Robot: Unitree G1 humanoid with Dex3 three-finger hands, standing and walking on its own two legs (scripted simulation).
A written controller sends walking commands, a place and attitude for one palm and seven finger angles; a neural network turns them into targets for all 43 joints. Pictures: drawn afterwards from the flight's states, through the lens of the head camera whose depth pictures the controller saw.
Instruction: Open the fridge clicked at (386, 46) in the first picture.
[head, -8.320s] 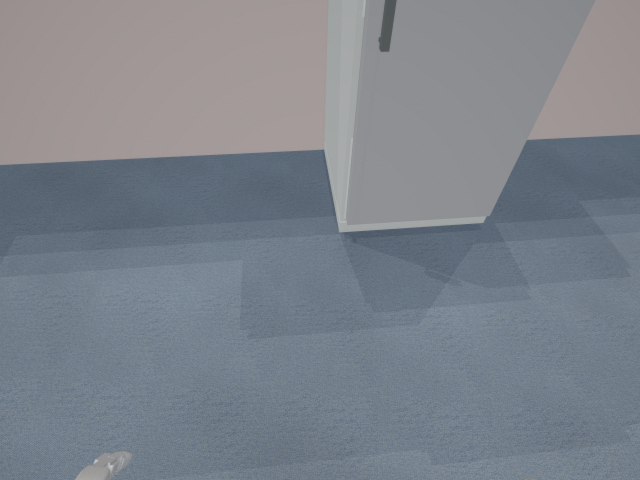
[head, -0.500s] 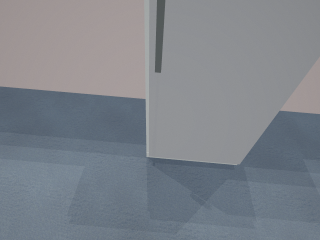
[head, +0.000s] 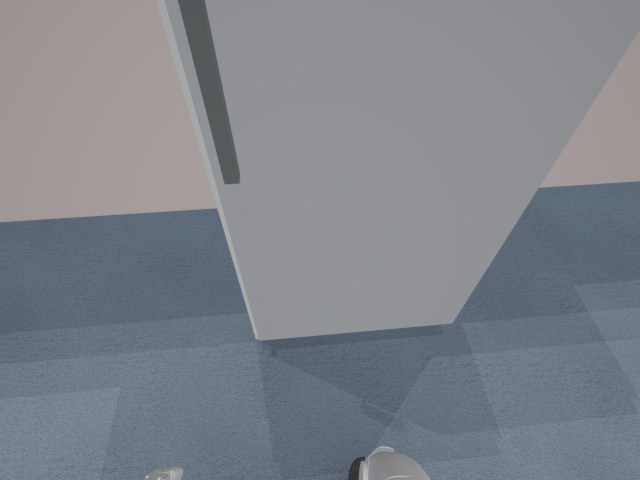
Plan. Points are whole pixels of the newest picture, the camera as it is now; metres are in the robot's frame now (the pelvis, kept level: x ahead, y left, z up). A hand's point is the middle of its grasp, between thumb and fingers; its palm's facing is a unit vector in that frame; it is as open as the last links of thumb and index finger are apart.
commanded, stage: take the last steps up to it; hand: left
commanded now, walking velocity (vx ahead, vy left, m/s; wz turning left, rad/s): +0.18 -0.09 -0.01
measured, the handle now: (210, 67) +0.54 +0.14 +0.23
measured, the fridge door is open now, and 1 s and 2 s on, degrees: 0 0 0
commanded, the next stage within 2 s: come to a stop and stand still in 0.08 s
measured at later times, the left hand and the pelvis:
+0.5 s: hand out of the picture +0.14 +0.15 -0.17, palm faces +0.09 -0.98 -0.19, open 7.3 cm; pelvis +0.11 -0.02 +0.01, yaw +0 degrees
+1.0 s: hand out of the picture +0.06 +0.12 -0.16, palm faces +0.05 -0.98 -0.21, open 7.3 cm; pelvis +0.04 -0.06 +0.01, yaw +1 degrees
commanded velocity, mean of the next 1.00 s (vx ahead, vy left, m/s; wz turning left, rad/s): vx -0.07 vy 0.01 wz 0.01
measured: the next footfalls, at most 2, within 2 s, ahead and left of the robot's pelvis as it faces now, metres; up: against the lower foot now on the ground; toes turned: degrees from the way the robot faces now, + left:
right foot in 0.02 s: +0.16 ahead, -0.11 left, +0.00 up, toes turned -7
left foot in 0.42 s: +0.20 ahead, +0.09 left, +0.00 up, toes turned +4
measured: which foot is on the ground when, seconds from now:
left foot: down 0.00-0.04, up 0.06-0.40, down 0.42-0.72, up 0.74-0.96, down 0.98-1.00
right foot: up 0.00-0.00, down 0.02-0.50, up 0.52-0.70, down 0.72-1.00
